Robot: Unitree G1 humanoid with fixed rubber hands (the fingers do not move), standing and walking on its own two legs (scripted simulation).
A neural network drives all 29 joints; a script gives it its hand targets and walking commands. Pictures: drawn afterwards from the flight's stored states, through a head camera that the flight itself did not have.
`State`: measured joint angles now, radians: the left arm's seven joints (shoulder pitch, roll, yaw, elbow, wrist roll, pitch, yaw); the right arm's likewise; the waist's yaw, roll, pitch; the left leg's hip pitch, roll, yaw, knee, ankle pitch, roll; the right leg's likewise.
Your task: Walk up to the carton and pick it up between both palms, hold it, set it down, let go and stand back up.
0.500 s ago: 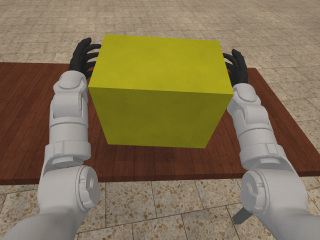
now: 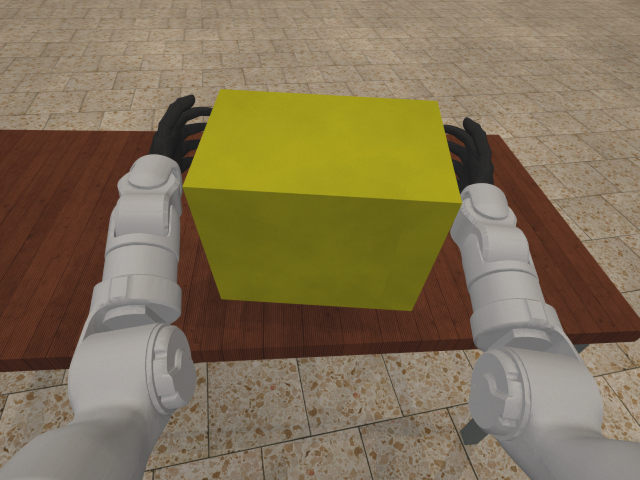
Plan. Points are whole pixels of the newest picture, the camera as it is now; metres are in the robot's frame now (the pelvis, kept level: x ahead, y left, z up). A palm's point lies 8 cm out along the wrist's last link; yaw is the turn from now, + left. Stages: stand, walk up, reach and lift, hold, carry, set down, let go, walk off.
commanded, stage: set down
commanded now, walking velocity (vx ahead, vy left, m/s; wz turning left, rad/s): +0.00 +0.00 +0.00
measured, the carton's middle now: (321, 207) +0.43 -0.03 +0.12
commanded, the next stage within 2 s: none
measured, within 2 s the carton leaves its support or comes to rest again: rests again in 1.50 s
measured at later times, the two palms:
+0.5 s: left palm (178, 169) +0.48 +0.15 +0.16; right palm (455, 200) +0.41 -0.21 +0.15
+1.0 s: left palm (179, 180) +0.47 +0.15 +0.15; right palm (454, 209) +0.40 -0.21 +0.14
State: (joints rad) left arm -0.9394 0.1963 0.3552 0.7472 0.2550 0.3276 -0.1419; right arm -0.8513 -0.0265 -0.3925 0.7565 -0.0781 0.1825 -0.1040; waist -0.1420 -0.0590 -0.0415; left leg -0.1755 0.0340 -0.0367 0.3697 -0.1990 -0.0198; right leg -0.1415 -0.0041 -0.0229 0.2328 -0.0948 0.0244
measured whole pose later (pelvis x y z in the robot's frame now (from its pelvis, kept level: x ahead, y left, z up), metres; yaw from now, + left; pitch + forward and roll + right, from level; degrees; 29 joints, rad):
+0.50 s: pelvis +0.02 +0.00 +0.00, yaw +0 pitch +2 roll -2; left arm -0.92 0.19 0.36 0.79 0.26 0.27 -0.15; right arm -0.79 0.01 -0.42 0.75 -0.11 0.12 -0.10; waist -0.14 -0.06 -0.02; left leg -0.17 0.03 -0.04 0.36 -0.22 -0.02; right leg -0.14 -0.01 -0.02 0.23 -0.12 0.03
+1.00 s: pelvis +0.02 +0.00 +0.00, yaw +0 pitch +1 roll -2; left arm -0.92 0.20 0.36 0.85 0.26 0.21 -0.16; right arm -0.77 0.04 -0.45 0.74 -0.16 0.10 -0.10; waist -0.14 -0.06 0.00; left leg -0.17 0.03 -0.04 0.36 -0.22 -0.02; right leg -0.14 -0.01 -0.02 0.23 -0.12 0.03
